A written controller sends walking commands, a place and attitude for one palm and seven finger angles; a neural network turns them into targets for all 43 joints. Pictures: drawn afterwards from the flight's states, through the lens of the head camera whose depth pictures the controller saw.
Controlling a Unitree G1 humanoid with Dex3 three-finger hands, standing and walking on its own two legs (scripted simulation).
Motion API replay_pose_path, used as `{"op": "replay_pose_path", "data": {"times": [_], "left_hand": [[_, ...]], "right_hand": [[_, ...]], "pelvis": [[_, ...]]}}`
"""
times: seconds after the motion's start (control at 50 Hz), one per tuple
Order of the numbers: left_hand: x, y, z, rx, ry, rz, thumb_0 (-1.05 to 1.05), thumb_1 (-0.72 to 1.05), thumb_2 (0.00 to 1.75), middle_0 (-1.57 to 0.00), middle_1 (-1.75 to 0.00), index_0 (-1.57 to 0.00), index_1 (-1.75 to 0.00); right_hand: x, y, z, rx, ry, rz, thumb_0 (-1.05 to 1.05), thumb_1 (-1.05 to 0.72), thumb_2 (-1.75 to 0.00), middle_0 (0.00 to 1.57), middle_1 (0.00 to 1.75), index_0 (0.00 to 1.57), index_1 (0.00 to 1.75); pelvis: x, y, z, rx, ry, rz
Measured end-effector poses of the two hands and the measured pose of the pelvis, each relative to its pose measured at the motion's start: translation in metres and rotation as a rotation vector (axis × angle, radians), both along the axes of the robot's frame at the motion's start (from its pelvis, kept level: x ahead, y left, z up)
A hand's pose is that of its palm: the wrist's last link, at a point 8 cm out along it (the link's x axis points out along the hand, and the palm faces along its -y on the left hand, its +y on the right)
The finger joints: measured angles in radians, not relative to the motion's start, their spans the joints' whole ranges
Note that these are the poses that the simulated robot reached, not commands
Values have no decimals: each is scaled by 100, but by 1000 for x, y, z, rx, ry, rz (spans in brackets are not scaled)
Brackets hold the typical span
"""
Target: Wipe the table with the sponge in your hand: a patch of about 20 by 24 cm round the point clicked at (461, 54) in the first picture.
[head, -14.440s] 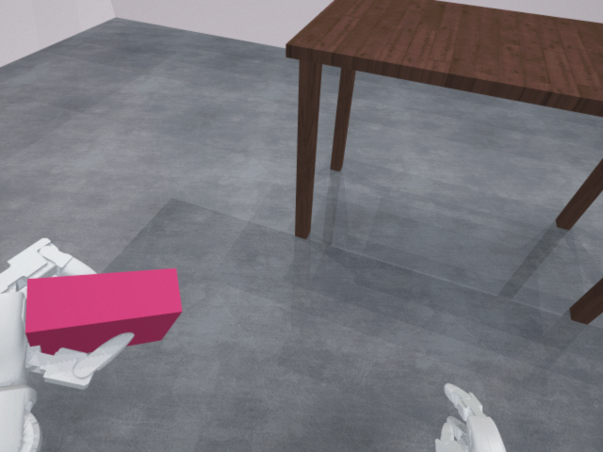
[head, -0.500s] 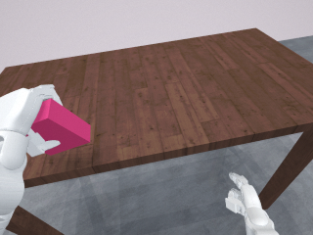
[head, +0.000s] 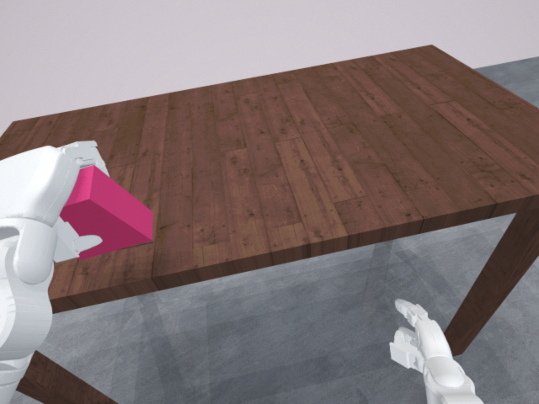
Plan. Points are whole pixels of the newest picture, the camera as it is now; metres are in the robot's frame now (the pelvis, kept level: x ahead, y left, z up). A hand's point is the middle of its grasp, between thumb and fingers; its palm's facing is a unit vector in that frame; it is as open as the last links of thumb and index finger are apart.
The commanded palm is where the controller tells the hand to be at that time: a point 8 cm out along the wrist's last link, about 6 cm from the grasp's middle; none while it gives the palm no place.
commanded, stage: turn the palm down, sponge in hand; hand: left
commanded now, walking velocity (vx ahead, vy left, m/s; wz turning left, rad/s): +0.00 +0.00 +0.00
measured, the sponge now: (97, 224) +0.25 +0.28 +0.18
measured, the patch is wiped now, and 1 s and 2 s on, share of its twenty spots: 0.00 0.00 0.00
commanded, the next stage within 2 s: move the sponge above the wiping area in 0.26 s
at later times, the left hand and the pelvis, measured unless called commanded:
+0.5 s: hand (80, 205) +0.24 +0.28 +0.23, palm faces +0.29 -0.07 -0.95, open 9.3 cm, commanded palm +0.19 +0.27 +0.30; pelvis -0.01 +0.00 +0.00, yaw -1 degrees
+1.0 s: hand (92, 200) +0.26 +0.28 +0.21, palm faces +0.26 -0.09 -0.96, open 9.3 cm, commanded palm +0.21 +0.28 +0.29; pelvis +0.00 +0.01 +0.00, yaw +0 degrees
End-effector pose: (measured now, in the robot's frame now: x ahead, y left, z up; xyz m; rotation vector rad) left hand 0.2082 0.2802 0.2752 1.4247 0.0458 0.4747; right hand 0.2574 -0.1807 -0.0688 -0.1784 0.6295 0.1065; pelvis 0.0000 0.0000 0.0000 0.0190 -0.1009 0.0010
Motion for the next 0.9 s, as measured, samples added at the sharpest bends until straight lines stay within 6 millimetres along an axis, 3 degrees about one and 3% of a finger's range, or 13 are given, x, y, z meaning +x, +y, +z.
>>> {"op": "replay_pose_path", "data": {"times": [0.38,0.9], "left_hand": [[-1,-10,-4,-4,-3,-18,-1,-44,105,-83,-140,-82,-141],[16,-5,-12,-22,18,-14,-1,-44,105,-83,-140,-82,-141]], "right_hand": [[-8,-19,2,-3,-24,-43,1,-90,-90,20,30,20,30],[-7,8,2,15,-2,0,1,-90,-90,20,30,20,30]], "pelvis": [[-6,-7,-1,3,-13,-9],[-3,6,1,3,-13,-7]]}}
